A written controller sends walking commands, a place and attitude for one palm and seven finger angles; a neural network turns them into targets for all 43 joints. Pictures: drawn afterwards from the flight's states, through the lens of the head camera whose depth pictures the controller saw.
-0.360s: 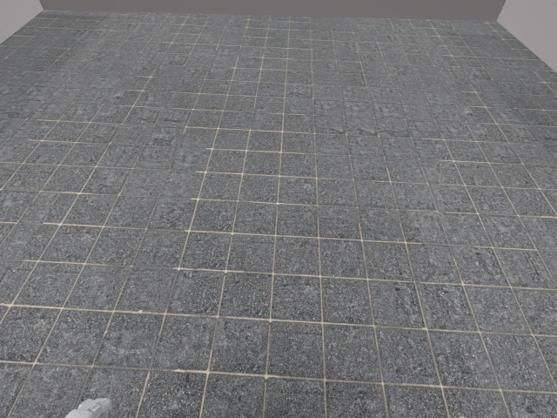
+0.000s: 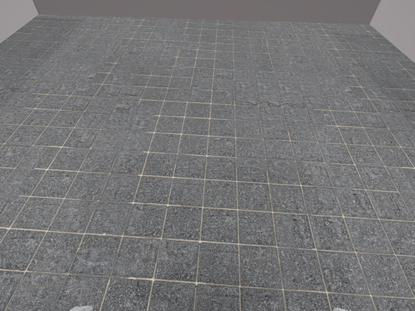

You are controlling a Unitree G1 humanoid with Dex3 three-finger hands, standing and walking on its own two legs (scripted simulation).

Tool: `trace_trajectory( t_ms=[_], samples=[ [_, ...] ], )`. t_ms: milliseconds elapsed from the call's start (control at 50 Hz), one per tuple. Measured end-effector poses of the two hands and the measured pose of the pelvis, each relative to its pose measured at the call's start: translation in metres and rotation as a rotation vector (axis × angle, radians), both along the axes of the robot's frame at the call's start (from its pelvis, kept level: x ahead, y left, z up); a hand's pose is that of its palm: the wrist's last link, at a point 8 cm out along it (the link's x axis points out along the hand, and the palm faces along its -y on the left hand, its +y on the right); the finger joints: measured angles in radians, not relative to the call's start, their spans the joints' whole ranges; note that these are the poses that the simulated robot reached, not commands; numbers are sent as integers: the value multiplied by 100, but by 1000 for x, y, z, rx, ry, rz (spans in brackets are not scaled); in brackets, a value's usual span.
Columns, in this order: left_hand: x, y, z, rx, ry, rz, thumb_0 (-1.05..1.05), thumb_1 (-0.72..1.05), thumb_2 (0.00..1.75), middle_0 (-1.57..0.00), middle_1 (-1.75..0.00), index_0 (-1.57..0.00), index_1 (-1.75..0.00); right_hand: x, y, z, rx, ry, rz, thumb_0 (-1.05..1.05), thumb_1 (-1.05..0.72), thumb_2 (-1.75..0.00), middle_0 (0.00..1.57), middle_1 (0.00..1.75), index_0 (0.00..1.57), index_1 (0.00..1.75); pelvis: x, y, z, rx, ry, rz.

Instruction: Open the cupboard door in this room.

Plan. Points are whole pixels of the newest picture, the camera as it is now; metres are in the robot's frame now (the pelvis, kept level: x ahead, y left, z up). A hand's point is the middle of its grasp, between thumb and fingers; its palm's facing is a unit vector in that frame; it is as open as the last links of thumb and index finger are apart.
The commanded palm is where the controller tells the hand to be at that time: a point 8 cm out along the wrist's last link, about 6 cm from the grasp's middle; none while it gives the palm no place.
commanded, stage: stand and wait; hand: left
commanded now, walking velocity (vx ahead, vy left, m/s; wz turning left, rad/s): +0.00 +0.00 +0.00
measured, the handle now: out of the picture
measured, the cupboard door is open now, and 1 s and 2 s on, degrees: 0 0 0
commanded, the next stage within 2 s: turn or walk to find it in 0.54 s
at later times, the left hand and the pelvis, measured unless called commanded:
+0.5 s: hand out of the picture +0.05 +0.24 -0.15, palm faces -0.04 -0.94 -0.34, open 7.4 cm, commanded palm none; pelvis -0.02 -0.01 +0.00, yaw +0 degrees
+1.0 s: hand out of the picture +0.00 +0.22 -0.19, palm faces +0.09 -0.97 -0.22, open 7.4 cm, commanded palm none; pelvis -0.04 +0.01 -0.01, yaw +7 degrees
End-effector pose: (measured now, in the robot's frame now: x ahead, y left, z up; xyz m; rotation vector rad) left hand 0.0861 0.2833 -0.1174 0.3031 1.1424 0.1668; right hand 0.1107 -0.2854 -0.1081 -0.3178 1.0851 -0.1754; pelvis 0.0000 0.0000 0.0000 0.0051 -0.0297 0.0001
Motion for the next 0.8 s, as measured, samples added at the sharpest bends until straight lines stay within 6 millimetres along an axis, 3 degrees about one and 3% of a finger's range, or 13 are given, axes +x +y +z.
trace_trajectory(
  t_ms=[180,340,680,800],
  samples=[
    [-28,2,-2,13,66,17,1,90,90,-21,-30,-20,-30,-38,-16,-4,-17,90,-35,1,-90,-90,21,30,20,30,-8,-6,2,-2,-5,0],
    [-38,2,0,23,79,20,1,90,90,-21,-30,-20,-30,-62,-22,-7,-17,134,-51,1,-90,-90,21,30,20,30,-16,-9,3,-2,-9,1],
    [-38,-4,1,16,47,23,1,90,90,-21,-30,-20,-30,-69,-18,-11,0,136,-39,1,-90,-90,21,30,20,30,-27,-11,2,-3,0,19],
    [-53,-15,-12,-17,51,71,1,90,90,-20,-30,-20,-30,-72,2,-22,30,171,-11,1,-91,-90,20,30,20,30,-30,-8,-5,-11,17,58]
  ],
)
